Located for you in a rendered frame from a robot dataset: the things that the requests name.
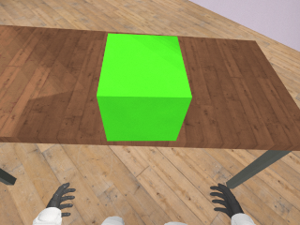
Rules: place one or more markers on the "robot right hand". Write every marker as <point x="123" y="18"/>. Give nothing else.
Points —
<point x="232" y="205"/>

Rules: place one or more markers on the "carton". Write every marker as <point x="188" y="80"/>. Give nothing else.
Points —
<point x="143" y="92"/>

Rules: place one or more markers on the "robot left forearm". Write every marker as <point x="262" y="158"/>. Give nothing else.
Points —
<point x="49" y="216"/>

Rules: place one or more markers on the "robot right forearm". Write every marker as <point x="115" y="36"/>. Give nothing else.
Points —
<point x="241" y="219"/>

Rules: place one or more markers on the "robot left hand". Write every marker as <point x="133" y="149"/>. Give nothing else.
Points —
<point x="57" y="199"/>

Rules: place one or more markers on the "table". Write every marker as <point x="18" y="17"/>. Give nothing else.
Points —
<point x="49" y="81"/>

